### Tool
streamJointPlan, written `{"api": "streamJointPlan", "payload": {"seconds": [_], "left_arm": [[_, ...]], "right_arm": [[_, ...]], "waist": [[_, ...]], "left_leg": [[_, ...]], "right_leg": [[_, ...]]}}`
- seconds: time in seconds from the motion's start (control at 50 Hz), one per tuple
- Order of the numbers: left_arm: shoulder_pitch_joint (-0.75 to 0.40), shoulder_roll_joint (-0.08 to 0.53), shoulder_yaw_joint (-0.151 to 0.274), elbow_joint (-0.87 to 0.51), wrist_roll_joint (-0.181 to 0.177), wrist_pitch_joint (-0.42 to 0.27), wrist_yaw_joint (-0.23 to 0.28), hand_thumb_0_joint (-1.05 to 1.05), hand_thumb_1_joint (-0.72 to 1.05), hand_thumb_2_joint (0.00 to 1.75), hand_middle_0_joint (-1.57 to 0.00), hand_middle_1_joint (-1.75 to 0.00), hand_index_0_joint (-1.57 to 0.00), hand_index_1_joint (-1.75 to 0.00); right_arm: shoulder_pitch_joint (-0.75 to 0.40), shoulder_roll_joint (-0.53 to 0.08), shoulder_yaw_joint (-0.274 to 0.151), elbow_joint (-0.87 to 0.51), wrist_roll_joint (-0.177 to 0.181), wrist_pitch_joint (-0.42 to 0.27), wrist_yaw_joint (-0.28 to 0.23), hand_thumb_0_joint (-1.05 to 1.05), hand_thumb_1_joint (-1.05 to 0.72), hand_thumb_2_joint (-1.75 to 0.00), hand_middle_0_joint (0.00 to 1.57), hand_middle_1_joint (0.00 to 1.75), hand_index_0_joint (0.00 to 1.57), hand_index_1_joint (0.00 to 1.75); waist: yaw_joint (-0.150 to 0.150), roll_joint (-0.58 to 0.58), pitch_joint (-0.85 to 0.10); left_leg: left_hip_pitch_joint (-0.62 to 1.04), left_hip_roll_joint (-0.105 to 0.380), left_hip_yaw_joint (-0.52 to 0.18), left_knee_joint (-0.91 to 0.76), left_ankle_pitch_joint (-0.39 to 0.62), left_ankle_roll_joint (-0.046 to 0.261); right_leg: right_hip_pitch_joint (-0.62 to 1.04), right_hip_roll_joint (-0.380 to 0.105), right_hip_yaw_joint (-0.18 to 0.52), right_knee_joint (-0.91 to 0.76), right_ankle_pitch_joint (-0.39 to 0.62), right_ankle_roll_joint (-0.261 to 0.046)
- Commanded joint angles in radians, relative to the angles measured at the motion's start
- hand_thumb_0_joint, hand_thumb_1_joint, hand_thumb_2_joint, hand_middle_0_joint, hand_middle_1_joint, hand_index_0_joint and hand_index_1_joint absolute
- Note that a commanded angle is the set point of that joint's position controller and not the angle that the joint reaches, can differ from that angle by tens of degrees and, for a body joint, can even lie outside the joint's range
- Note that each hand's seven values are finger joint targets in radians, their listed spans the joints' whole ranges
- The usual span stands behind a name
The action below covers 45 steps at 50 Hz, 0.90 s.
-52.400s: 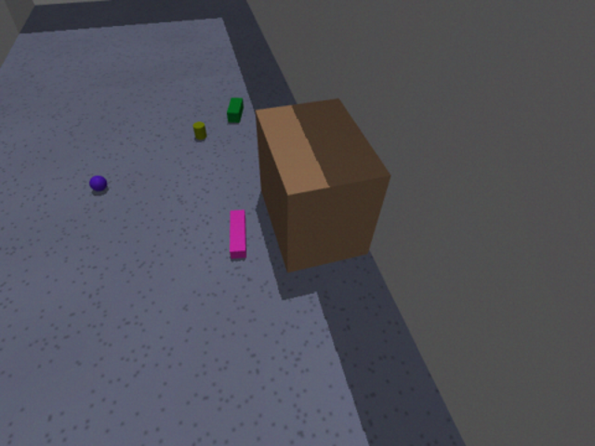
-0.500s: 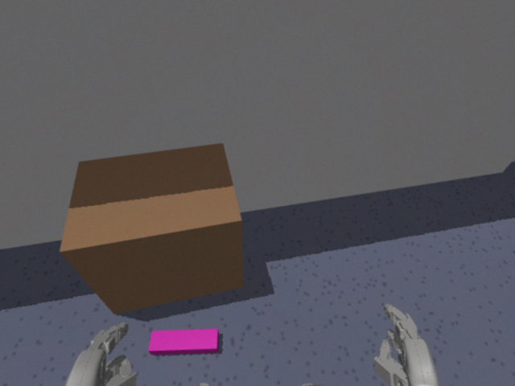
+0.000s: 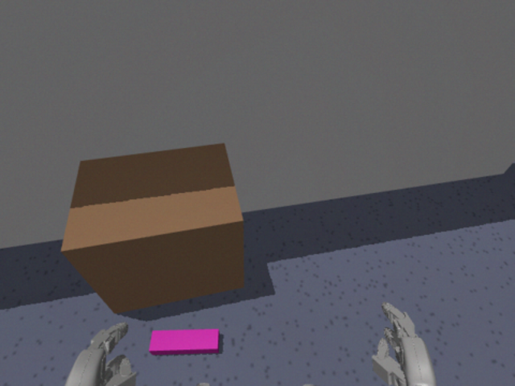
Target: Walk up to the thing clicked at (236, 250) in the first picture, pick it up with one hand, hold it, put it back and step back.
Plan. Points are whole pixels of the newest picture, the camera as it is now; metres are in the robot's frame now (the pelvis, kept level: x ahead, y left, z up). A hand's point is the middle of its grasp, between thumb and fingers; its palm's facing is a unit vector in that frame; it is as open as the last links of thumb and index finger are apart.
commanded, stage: home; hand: left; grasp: from above
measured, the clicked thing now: (185, 341) +0.40 +0.22 -0.69
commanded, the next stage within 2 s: stand in 0.60 s
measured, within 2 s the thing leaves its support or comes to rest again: neither
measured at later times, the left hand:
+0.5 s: hand (133, 376) +0.17 +0.18 -0.04, palm faces +0.04 -0.98 -0.20, open 7.4 cm
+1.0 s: hand out of the picture +0.11 +0.24 -0.11, palm faces +0.04 -0.94 -0.34, open 7.4 cm
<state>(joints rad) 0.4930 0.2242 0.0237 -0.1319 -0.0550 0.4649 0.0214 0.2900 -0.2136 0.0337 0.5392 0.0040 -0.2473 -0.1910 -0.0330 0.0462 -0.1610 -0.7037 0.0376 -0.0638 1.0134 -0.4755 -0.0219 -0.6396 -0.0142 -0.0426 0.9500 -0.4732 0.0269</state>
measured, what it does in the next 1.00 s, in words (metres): stands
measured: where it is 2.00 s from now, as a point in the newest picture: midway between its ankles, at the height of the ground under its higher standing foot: outside the picture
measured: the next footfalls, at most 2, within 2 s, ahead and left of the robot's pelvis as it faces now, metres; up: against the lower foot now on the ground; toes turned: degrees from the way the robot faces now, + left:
none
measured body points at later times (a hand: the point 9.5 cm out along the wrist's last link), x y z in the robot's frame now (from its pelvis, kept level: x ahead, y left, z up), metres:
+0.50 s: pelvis +0.01 +0.00 +0.00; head +0.02 +0.00 +0.45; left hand +0.16 +0.23 -0.03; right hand +0.16 -0.24 -0.06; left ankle +0.02 +0.13 -0.68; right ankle +0.00 -0.14 -0.68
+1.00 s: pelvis +0.00 +0.00 +0.03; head +0.02 +0.01 +0.48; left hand +0.11 +0.29 -0.08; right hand +0.11 -0.28 -0.08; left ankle +0.02 +0.13 -0.68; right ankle +0.00 -0.14 -0.68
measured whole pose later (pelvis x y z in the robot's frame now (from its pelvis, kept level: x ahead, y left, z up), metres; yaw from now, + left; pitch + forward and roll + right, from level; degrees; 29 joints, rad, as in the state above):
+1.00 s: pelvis +0.00 +0.00 +0.03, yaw +0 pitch +0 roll +0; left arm 0.22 0.29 0.05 0.74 0.04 0.06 0.04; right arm 0.19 -0.29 -0.04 0.88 -0.06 -0.03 -0.01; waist 0.03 -0.01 0.03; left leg -0.39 0.00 -0.02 0.76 -0.38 0.00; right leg -0.35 -0.05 -0.01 0.75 -0.40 0.04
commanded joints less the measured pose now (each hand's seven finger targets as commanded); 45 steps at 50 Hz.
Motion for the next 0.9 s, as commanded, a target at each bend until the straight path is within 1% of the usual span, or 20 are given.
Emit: {"api": "streamJointPlan", "payload": {"seconds": [0.0,0.08,0.18,0.3,0.32,0.36,0.42,0.44,0.48,0.56,0.58,0.6,0.66,0.68,0.7,0.72,0.76,0.8,0.84,0.88], "left_arm": [[-0.023,0.107,0.068,-0.198,0.012,-0.047,0.005,0.0,0.9,0.9,-0.2,-0.3,-0.2,-0.3],[-0.02,0.097,0.059,-0.195,0.008,-0.049,0.003,0.0,0.9,0.9,-0.2,-0.3,-0.2,-0.3],[-0.036,0.119,0.077,-0.215,0.009,-0.052,0.006,0.0,0.9,0.9,-0.2,-0.3,-0.2,-0.3],[-0.003,0.088,0.051,-0.176,0.008,-0.045,0.002,0.0,0.9,0.9,-0.2,-0.3,-0.2,-0.3],[-0.017,0.097,0.065,-0.193,0.005,-0.049,0.002,0.0,0.9,0.9,-0.2,-0.3,-0.2,-0.3],[-0.022,0.115,0.077,-0.218,0.01,-0.051,0.006,0.0,0.9,0.9,-0.2,-0.3,-0.2,-0.3],[-0.016,0.102,0.062,-0.204,0.007,-0.051,0.005,0.0,0.9,0.9,-0.2,-0.3,-0.2,-0.3],[0.002,0.084,0.055,-0.169,0.006,-0.047,0.003,0.0,0.9,0.9,-0.2,-0.3,-0.2,-0.3],[-0.028,0.117,0.079,-0.225,0.009,-0.053,0.007,0.0,0.9,0.9,-0.2,-0.3,-0.2,-0.3],[-0.004,0.095,0.058,-0.175,0.009,-0.048,0.004,0.0,0.9,0.9,-0.2,-0.3,-0.2,-0.3],[-0.031,0.118,0.077,-0.22,0.007,-0.05,0.007,0.0,0.9,0.9,-0.2,-0.3,-0.2,-0.3],[0.001,0.097,0.061,-0.186,0.007,-0.047,0.005,0.0,0.9,0.9,-0.2,-0.3,-0.2,-0.3],[-0.013,0.105,0.07,-0.207,0.004,-0.047,0.003,0.0,0.9,0.9,-0.2,-0.3,-0.2,-0.3],[-0.321,0.2,0.065,0.144,0.125,-0.264,0.045,0.0,0.9,0.9,-0.2,-0.3,-0.2,-0.3],[-0.22,0.219,0.087,0.324,0.132,-0.333,0.04,0.0,0.9,0.9,-0.2,-0.3,-0.2,-0.3],[-0.215,0.228,0.082,0.36,0.123,-0.366,0.032,0.0,0.9,0.9,-0.2,-0.3,-0.2,-0.3],[-0.229,0.221,0.065,0.451,0.129,-0.406,0.024,0.0,0.9,0.9,-0.2,-0.3,-0.2,-0.3],[-0.279,0.217,0.071,0.548,0.109,-0.412,0.019,0.0,0.9,0.9,-0.2,-0.3,-0.2,-0.3],[-0.308,0.212,0.07,0.625,0.105,-0.424,0.021,0.0,0.9,0.9,-0.2,-0.3,-0.2,-0.3],[-0.314,0.203,0.071,0.706,0.104,-0.438,0.021,0.0,0.9,0.9,-0.2,-0.3,-0.2,-0.3]], "right_arm": [[-0.074,-0.126,-0.056,-0.159,0.002,-0.059,-0.012,0.0,-0.9,-0.9,0.2,0.3,0.2,0.3],[-0.069,-0.126,-0.055,-0.156,0.002,-0.057,-0.01,0.0,-0.9,-0.9,0.2,0.3,0.2,0.3],[-0.072,-0.124,-0.056,-0.155,0.002,-0.054,-0.011,0.0,-0.9,-0.9,0.2,0.3,0.2,0.3],[-0.073,-0.126,-0.056,-0.159,0.002,-0.051,-0.007,0.0,-0.9,-0.9,0.2,0.3,0.2,0.3],[-0.074,-0.128,-0.057,-0.157,0.001,-0.052,-0.006,0.0,-0.9,-0.9,0.2,0.3,0.2,0.3],[-0.067,-0.126,-0.06,-0.16,0.003,-0.05,-0.008,0.0,-0.9,-0.9,0.2,0.3,0.2,0.3],[-0.065,-0.124,-0.058,-0.157,0.002,-0.048,-0.008,0.0,-0.9,-0.9,0.2,0.3,0.2,0.3],[-0.066,-0.125,-0.057,-0.159,0.002,-0.048,-0.007,0.0,-0.9,-0.9,0.2,0.3,0.2,0.3],[-0.067,-0.128,-0.062,-0.162,0.003,-0.047,-0.009,0.0,-0.9,-0.9,0.2,0.3,0.2,0.3],[-0.07,-0.123,-0.057,-0.161,0.003,-0.044,-0.005,0.0,-0.9,-0.9,0.2,0.3,0.2,0.3],[-0.075,-0.125,-0.058,-0.167,0.004,-0.043,-0.005,0.0,-0.9,-0.9,0.2,0.3,0.2,0.3],[-0.072,-0.124,-0.058,-0.167,0.003,-0.043,-0.005,0.0,-0.9,-0.9,0.2,0.3,0.2,0.3],[-0.076,-0.127,-0.059,-0.169,0.004,-0.042,-0.003,0.0,-0.9,-0.9,0.2,0.3,0.2,0.3],[-0.125,-0.241,-0.094,0.081,-0.112,0.067,0.057,0.0,-0.9,-0.9,0.2,0.3,0.2,0.3],[-0.131,-0.248,-0.111,0.089,-0.11,0.107,0.087,0.0,-0.9,-0.9,0.2,0.3,0.2,0.3],[-0.131,-0.25,-0.114,0.064,-0.119,0.125,0.102,0.0,-0.9,-0.9,0.2,0.3,0.2,0.3],[-0.115,-0.235,-0.113,0.117,-0.082,0.139,0.139,0.0,-0.9,-0.9,0.2,0.3,0.2,0.3],[-0.128,-0.222,-0.11,0.147,-0.053,0.152,0.163,0.0,-0.9,-0.9,0.2,0.3,0.2,0.3],[-0.139,-0.218,-0.118,0.181,-0.05,0.164,0.175,0.0,-0.9,-0.9,0.2,0.3,0.2,0.3],[-0.142,-0.228,-0.121,0.217,-0.055,0.173,0.176,0.0,-0.9,-0.9,0.2,0.3,0.2,0.3]], "waist": [[-0.006,0.005,-0.076],[-0.007,0.011,-0.086],[-0.003,0.002,-0.07],[-0.007,0.002,-0.055],[-0.006,0.011,-0.061],[-0.004,0.014,-0.09],[-0.011,-0.001,-0.089],[-0.01,-0.007,-0.069],[-0.001,0.013,-0.087],[-0.004,-0.002,-0.053],[0.001,0.001,-0.057],[-0.004,-0.008,-0.077],[-0.003,0.009,-0.077],[0.065,-0.083,0.159],[0.068,-0.157,0.065],[0.046,-0.127,0.063],[0.051,-0.055,0.008],[0.058,-0.092,0.033],[0.058,-0.098,0.055],[0.063,-0.037,0.064]], "left_leg": [[0.117,-0.031,0.025,-0.173,0.164,0.03],[0.124,-0.03,0.024,-0.168,0.19,0.029],[0.108,-0.033,0.029,-0.165,0.165,0.031],[0.106,-0.027,0.018,-0.174,0.172,0.027],[0.109,-0.025,0.016,-0.175,0.171,0.026],[0.121,-0.028,0.024,-0.165,0.192,0.026],[0.122,-0.03,0.027,-0.152,0.224,0.029],[0.114,-0.028,0.026,-0.154,0.216,0.029],[0.123,-0.028,0.027,-0.157,0.22,0.026],[0.097,-0.029,0.019,-0.166,0.179,0.028],[0.096,-0.03,0.025,-0.163,0.17,0.029],[0.1,-0.033,0.025,-0.161,0.173,0.031],[0.102,-0.032,0.023,-0.162,0.175,0.028],[0.105,-0.005,-0.005,-0.236,0.343,0.075],[0.167,-0.019,0.03,-0.212,0.337,0.09],[0.196,-0.02,0.02,-0.229,0.316,0.093],[0.294,-0.017,0.006,-0.252,0.368,0.089],[0.318,-0.026,0.014,-0.281,0.321,0.082],[0.343,-0.02,-0.003,-0.314,0.267,0.082],[0.371,0.011,-0.046,-0.379,0.273,0.09]], "right_leg": [[0.022,0.038,-0.028,-0.156,0.147,-0.025],[0.029,0.039,-0.026,-0.148,0.17,-0.025],[0.019,0.038,-0.027,-0.16,0.149,-0.023],[0.013,0.041,-0.033,-0.146,0.153,-0.025],[0.013,0.043,-0.034,-0.143,0.152,-0.026],[0.023,0.041,-0.029,-0.143,0.167,-0.027],[0.027,0.039,-0.026,-0.143,0.203,-0.022],[0.024,0.04,-0.029,-0.141,0.196,-0.022],[0.028,0.038,-0.027,-0.141,0.195,-0.025],[0.016,0.039,-0.031,-0.145,0.163,-0.025],[0.016,0.037,-0.029,-0.153,0.153,-0.025],[0.025,0.038,-0.028,-0.151,0.158,-0.023],[0.022,0.039,-0.028,-0.148,0.161,-0.023],[0.208,-0.04,0.035,-0.191,0.158,-0.056],[0.24,-0.069,0.126,-0.243,0.157,-0.093],[0.202,-0.064,0.156,-0.263,0.174,-0.112],[0.283,-0.076,0.136,-0.221,0.301,-0.098],[0.273,-0.077,0.127,-0.268,0.245,-0.082],[0.26,-0.08,0.125,-0.313,0.171,-0.071],[0.282,-0.06,0.087,-0.304,0.185,-0.054]]}}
